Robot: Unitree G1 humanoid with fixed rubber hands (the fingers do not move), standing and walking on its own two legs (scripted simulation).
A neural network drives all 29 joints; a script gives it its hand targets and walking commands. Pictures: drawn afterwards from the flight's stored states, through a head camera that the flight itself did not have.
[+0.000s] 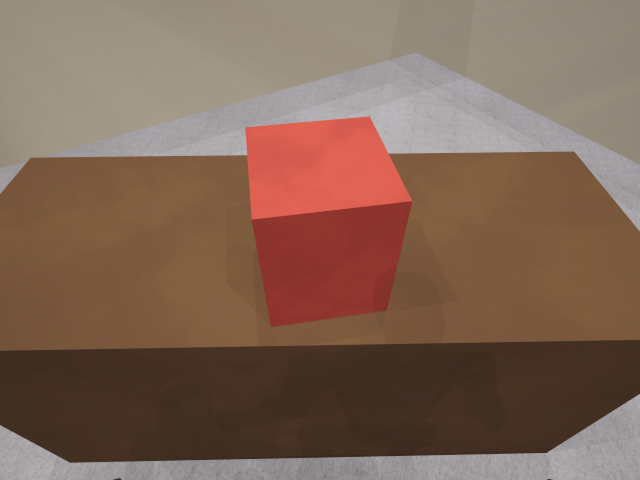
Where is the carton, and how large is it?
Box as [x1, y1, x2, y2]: [245, 116, 411, 326]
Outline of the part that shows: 369,116 245,127 251,216 271,326 386,309 411,204 411,199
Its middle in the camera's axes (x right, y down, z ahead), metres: +0.00 -0.03 +0.63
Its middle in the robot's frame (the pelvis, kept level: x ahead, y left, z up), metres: +0.50 +0.02 +0.03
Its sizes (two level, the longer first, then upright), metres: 0.210 0.200 0.250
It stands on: a pedestal, 0.68 m high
